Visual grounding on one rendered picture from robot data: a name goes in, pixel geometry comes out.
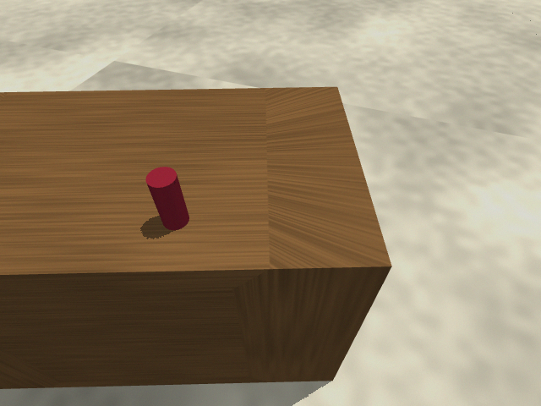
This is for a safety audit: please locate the can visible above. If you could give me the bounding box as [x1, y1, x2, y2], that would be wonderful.
[145, 167, 189, 230]

